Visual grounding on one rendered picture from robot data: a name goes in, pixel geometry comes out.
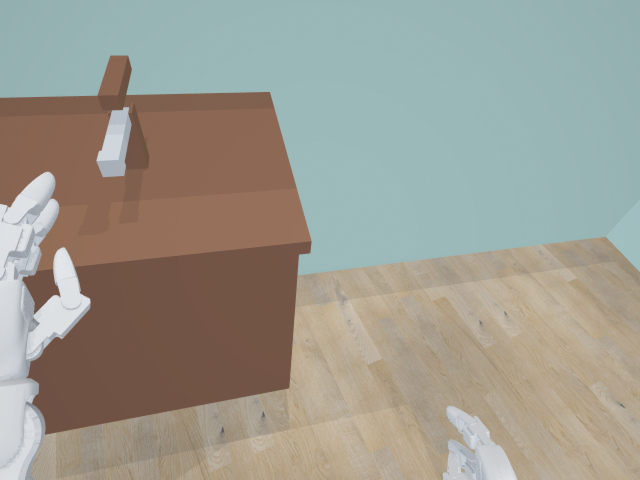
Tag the robot left forearm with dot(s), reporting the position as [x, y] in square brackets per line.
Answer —
[22, 428]

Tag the robot left hand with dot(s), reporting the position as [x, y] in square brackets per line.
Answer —
[23, 226]

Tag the robot right hand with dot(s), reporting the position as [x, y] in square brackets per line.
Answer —
[489, 461]

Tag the tap lever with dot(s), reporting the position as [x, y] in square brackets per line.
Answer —
[111, 160]

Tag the counter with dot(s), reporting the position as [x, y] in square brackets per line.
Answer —
[190, 259]

